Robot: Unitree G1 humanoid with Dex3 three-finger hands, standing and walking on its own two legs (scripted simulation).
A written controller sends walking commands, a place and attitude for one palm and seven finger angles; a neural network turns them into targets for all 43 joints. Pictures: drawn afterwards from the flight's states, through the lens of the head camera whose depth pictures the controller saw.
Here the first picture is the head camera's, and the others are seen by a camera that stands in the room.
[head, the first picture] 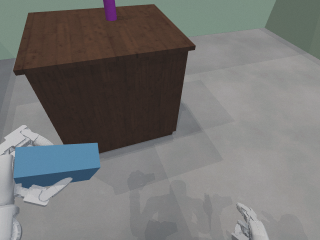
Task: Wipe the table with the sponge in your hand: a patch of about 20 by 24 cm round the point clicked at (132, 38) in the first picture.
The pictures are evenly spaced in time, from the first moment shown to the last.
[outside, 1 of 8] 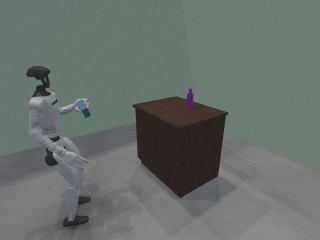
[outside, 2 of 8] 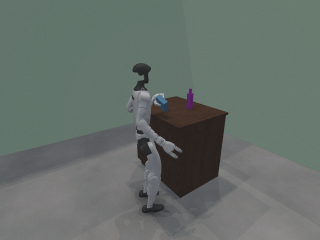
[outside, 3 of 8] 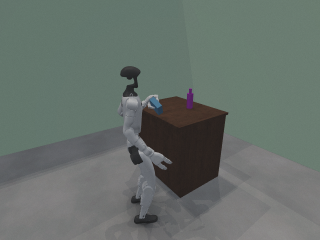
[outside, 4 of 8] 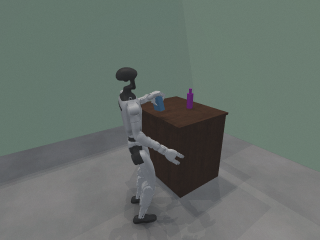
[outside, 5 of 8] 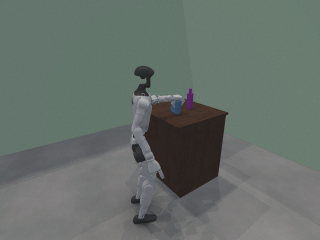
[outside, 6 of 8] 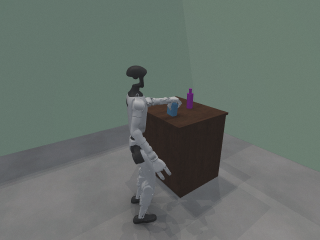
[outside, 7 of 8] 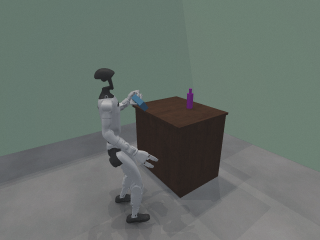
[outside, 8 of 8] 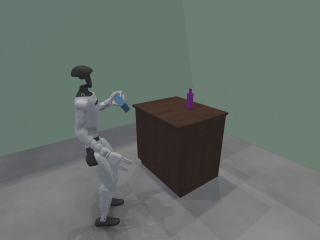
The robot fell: no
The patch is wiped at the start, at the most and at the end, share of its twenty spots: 0.00 1.00 1.00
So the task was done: no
